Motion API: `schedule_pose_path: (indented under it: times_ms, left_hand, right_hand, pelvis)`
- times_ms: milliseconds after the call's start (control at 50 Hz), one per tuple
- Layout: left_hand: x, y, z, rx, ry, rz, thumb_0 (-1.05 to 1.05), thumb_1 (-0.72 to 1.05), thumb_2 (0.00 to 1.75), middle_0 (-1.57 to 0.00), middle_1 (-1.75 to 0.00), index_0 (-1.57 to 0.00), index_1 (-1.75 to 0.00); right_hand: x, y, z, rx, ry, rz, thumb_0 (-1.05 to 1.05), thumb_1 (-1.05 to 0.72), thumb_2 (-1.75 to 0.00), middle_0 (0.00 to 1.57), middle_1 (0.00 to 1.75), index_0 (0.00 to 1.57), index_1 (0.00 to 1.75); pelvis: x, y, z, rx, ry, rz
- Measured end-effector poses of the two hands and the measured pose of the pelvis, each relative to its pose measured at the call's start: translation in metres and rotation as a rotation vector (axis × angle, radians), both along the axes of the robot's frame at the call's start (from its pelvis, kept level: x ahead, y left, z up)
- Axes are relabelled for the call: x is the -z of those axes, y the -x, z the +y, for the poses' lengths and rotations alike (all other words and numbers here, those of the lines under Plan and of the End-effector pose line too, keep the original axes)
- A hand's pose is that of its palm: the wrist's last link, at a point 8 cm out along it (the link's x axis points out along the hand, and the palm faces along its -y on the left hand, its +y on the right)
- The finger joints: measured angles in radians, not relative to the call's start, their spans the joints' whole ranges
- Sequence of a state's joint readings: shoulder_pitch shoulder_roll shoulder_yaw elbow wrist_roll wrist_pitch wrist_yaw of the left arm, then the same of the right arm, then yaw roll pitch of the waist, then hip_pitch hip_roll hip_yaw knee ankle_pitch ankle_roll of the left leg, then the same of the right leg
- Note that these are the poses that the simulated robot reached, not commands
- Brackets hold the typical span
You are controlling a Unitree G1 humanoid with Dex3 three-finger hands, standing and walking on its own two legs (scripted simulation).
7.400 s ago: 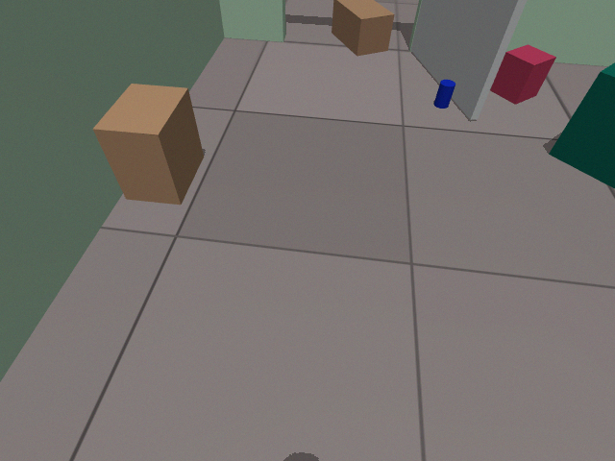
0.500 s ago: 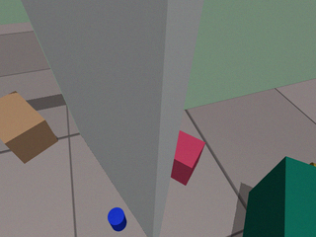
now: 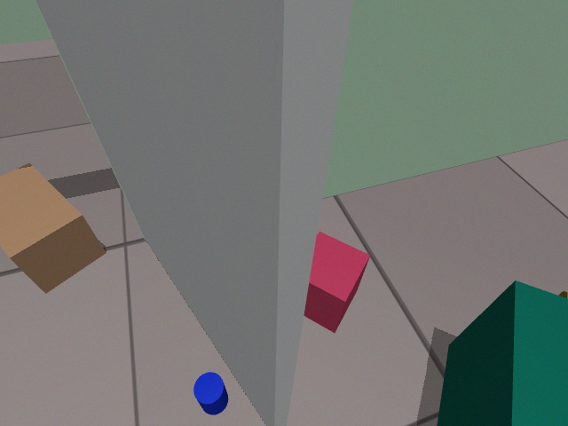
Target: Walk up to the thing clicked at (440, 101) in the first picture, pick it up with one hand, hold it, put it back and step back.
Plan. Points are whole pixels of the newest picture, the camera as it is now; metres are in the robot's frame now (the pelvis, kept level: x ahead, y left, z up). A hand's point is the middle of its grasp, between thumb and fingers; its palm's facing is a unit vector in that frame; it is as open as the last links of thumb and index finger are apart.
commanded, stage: stand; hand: left
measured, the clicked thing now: (211, 394) +0.35 +0.21 -0.71
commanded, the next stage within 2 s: go down in 1.62 s
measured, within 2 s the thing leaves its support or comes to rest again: neither
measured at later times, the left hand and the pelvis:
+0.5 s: hand out of the picture +0.08 +0.25 -0.16, palm faces -0.02 -0.94 -0.34, open 7.4 cm; pelvis +0.01 -0.01 +0.00, yaw +0 degrees
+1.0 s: hand out of the picture +0.07 +0.25 -0.16, palm faces -0.02 -0.94 -0.34, open 7.4 cm; pelvis +0.00 -0.01 +0.00, yaw +0 degrees
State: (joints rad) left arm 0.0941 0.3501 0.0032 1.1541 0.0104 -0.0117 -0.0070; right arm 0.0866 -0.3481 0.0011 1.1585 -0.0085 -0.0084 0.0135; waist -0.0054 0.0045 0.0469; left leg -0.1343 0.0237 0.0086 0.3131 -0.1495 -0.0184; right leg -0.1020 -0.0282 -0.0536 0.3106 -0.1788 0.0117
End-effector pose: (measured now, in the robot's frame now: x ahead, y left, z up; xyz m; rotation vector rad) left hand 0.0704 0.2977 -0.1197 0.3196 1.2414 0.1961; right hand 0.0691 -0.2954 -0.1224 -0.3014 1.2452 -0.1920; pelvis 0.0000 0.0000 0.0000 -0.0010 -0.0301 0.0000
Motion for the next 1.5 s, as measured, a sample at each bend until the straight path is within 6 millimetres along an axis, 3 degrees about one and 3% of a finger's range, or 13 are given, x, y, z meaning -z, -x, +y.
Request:
schedule_pose_path:
  times_ms: [520,1040,1500]
  left_hand:
    - [-0.001,-0.006,-0.005,-0.006,-0.002,-0.012,0.01,0.91,0.9,-0.2,-0.3,-0.2,-0.3]
    - [0.0,0.004,-0.006,-0.007,0.0,0.008,0.01,0.91,0.9,-0.2,-0.3,-0.2,-0.3]
    - [0.0,-0.003,-0.005,0.001,-0.002,0.006,0.01,0.91,0.9,-0.2,-0.3,-0.2,-0.3]
  right_hand:
    - [-0.002,-0.014,-0.005,-0.017,0.005,-0.026,0.0,-0.91,-0.9,0.2,0.3,0.2,0.3]
    - [0.0,0.001,-0.007,-0.011,0.006,0.003,0.0,-0.91,-0.9,0.2,0.3,0.2,0.3]
    - [0.0,-0.005,-0.005,-0.013,0.005,0.003,0.0,-0.91,-0.9,0.2,0.3,0.2,0.3]
  pelvis:
    - [0.0,-0.007,-0.006,0.001,0.001,-0.007]
    - [0.0,-0.004,-0.007,0.001,0.001,-0.008]
    - [0.0,-0.009,-0.005,0.003,-0.001,0.0]
